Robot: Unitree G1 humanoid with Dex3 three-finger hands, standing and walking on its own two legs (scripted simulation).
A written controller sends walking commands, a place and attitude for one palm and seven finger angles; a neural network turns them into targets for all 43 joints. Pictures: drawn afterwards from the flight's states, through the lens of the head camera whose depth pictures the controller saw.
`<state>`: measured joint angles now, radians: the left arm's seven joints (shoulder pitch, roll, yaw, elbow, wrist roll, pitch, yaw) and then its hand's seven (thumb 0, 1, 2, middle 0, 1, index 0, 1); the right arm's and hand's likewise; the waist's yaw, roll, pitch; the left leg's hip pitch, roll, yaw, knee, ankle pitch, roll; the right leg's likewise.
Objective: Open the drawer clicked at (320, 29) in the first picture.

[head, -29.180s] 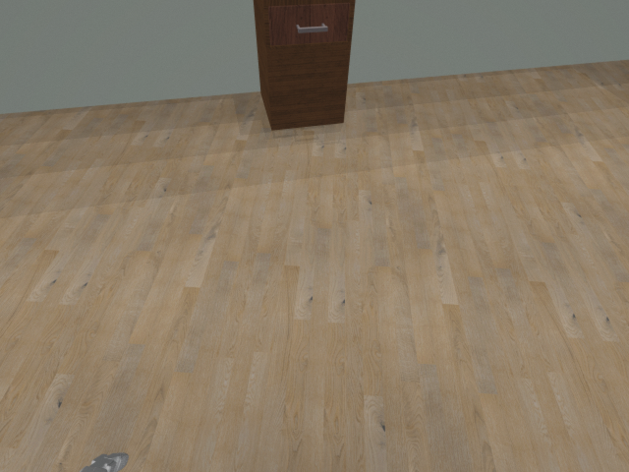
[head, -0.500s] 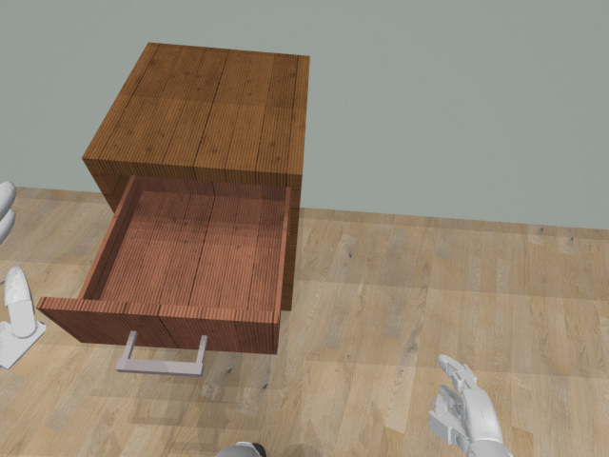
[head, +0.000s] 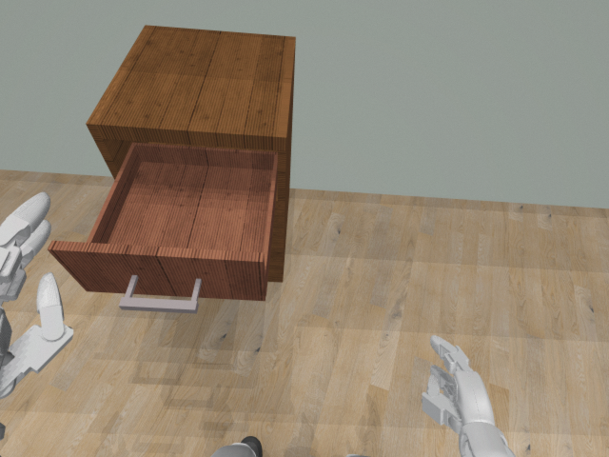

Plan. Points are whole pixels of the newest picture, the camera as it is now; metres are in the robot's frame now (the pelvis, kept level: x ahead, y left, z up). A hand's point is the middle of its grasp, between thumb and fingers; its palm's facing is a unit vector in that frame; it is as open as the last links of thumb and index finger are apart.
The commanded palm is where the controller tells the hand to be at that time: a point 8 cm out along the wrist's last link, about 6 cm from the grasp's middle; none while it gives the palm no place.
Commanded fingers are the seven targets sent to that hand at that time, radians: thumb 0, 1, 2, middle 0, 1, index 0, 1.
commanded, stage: stop stepping back and stand still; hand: left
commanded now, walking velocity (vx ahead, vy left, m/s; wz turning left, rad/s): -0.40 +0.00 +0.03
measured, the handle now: (162, 294) +0.40 +0.30 -0.21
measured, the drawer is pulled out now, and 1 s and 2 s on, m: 0.30 0.30 0.30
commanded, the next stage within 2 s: let the arm hang, fingers relaxed in 0.80 s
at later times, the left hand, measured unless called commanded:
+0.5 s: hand out of the picture +0.05 +0.18 +0.16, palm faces +0.38 -0.80 -0.47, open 7.4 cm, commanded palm -0.01 +0.23 +0.18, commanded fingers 0.00 0.90 0.90 -0.20 -0.30 -0.20 -0.30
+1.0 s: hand out of the picture +0.06 +0.20 +0.03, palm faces +0.27 -0.88 -0.38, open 7.4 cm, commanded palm none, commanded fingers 0.00 0.90 0.90 -0.20 -0.30 -0.20 -0.30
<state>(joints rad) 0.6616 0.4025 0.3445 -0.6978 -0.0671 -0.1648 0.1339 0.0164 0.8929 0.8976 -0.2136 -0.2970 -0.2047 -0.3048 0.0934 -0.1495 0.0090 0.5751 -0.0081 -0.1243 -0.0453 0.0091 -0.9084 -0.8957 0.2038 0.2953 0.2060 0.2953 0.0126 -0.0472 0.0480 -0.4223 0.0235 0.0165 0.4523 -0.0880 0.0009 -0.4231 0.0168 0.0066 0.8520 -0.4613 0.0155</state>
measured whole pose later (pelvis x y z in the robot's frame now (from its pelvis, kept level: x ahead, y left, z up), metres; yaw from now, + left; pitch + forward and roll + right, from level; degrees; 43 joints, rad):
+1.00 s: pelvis -0.13 -0.04 +0.00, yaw +8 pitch +2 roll -1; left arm 0.39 0.29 0.15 -0.10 0.04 -0.06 0.06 0.00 0.90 0.90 -0.21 -0.30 -0.20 -0.30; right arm 0.23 -0.26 -0.03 0.71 -0.03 -0.06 0.00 0.01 -0.91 -0.90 0.20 0.30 0.21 0.30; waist -0.03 0.01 -0.01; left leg -0.36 -0.03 0.02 0.59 -0.26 0.05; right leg -0.41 -0.02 -0.04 0.80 -0.46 0.00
